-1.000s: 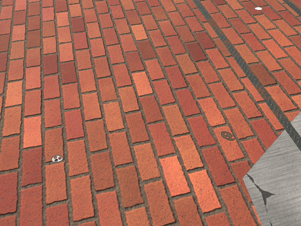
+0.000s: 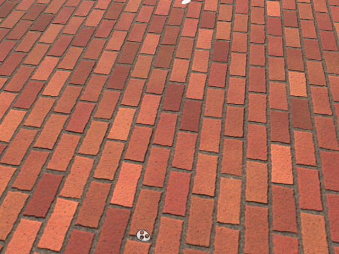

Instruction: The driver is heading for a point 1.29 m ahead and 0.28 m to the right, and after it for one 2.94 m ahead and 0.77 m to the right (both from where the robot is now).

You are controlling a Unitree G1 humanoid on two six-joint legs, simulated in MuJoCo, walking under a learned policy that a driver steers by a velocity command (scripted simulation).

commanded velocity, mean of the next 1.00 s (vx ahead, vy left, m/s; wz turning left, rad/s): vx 0.46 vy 0.00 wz -0.39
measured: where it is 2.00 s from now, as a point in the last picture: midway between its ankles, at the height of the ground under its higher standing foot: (213, 226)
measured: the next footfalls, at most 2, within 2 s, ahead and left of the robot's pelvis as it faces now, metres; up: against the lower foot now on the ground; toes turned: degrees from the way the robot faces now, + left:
left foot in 0.32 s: +0.34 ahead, +0.13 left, +0.00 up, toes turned -12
right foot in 0.84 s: +0.52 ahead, -0.21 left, +0.00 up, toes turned -31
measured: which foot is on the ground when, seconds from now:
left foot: up 0.00-0.30, down 0.32-0.86, up 0.88-1.00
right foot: down 0.00-0.32, up 0.34-0.82, down 0.84-1.00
